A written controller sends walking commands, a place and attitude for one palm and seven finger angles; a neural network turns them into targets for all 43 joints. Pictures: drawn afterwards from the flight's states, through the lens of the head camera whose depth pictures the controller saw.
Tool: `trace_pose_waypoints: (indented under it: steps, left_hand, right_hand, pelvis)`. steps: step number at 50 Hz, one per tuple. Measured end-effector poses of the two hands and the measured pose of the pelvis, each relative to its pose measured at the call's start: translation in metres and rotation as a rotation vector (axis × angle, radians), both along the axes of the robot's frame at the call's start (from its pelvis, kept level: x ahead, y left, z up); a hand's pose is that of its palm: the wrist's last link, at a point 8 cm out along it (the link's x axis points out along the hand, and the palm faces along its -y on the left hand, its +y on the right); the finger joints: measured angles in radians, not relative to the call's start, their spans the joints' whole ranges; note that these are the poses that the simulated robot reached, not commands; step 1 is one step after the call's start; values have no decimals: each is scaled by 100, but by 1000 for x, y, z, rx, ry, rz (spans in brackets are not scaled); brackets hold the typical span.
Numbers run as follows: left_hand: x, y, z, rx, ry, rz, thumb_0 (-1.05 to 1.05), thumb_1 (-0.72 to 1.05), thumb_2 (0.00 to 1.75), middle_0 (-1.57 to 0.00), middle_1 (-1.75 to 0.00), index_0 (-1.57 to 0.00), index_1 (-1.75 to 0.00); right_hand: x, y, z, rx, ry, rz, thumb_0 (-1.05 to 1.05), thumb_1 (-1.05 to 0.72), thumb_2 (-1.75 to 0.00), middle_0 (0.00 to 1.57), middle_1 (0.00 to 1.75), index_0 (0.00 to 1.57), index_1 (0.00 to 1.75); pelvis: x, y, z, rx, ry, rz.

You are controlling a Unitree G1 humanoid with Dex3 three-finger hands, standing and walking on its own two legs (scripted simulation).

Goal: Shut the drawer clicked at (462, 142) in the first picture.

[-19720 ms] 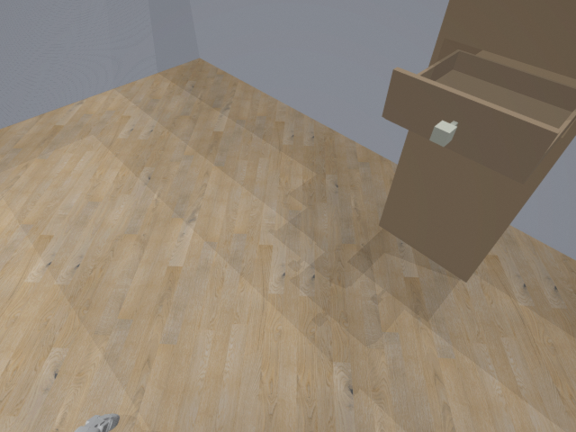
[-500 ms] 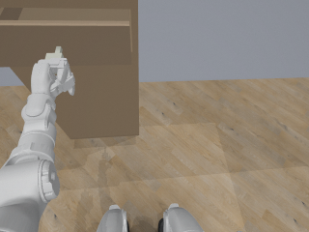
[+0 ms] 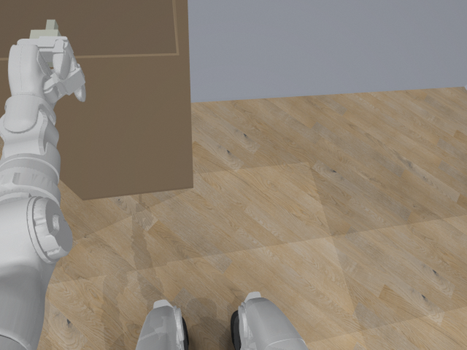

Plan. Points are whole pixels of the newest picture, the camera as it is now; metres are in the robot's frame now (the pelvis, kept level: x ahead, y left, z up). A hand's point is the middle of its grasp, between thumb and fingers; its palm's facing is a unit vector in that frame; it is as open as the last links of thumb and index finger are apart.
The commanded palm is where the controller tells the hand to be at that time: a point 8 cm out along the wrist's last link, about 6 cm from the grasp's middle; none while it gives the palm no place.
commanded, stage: push the drawer shut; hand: left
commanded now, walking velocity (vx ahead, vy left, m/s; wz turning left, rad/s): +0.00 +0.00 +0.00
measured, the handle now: (50, 39) +0.62 +0.22 +0.09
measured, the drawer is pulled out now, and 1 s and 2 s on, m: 0.00 0.00 0.00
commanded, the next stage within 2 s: pull the fist back off the drawer in 0.14 s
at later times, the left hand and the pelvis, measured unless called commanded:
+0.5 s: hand (78, 74) +0.54 +0.18 +0.09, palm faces +0.00 -1.00 -0.03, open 3.6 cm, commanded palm +0.55 +0.22 +0.09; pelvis -0.03 +0.01 -0.01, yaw -1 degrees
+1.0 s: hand (73, 77) +0.54 +0.18 +0.09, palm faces +0.04 -1.00 -0.02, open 3.2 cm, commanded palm +0.50 +0.23 +0.09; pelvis +0.03 +0.01 +0.02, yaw -1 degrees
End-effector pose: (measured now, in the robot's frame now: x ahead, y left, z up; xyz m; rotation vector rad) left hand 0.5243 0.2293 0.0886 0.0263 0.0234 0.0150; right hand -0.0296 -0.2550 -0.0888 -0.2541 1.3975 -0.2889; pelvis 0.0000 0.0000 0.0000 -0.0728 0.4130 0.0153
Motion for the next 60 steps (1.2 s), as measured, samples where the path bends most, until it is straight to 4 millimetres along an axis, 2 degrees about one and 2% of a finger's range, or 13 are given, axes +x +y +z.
trace_pose_waypoints:
  steps: [13,23,31,37,44,54,57,60]
  left_hand:
    - [-1,0,2,11,25,3,1,87,88,-140,-160,-157,-160]
    - [-1,1,2,11,21,-9,2,87,88,-140,-160,-156,-160]
    - [-1,1,2,4,17,-14,2,88,88,-140,-160,-156,-160]
    - [-3,1,3,-19,15,12,3,86,87,-140,-160,-151,-160]
    - [-8,3,5,3,12,23,3,84,85,-140,-160,-144,-160]
    - [-13,7,2,-7,-8,33,2,82,85,-140,-160,-140,-160]
    - [-25,11,8,2,-36,41,2,83,86,-140,-160,-140,-160]
    - [-48,18,21,25,-58,39,2,86,87,-140,-160,-140,-160]
  right_hand:
    - [-8,2,-1,-25,-31,14,1,-90,-90,20,30,21,30]
    - [-23,2,-2,-39,-37,12,1,-91,-90,20,30,21,30]
    - [-30,8,-3,-25,-18,-1,1,-91,-90,20,30,21,30]
    - [-25,14,0,4,-14,-22,1,-91,-90,20,29,21,30]
    - [-1,17,5,44,-15,-28,1,-91,-90,20,30,21,30]
    - [64,6,12,51,-68,-7,1,-91,-90,20,29,21,30]
    - [88,3,15,60,-109,-10,1,-91,-90,20,29,21,30]
    - [116,4,21,81,-178,-5,1,-91,-90,20,29,20,30]
  pelvis:
    - [-16,1,-6,-13,7,9]
    - [-26,4,-12,-15,14,-1]
    - [-26,7,-12,-15,14,-6]
    - [-18,10,-5,-7,5,-20]
    - [4,12,8,6,-16,-31]
    - [40,8,20,19,-38,-28]
    - [50,7,26,23,-51,-33]
    - [61,6,35,29,-79,-39]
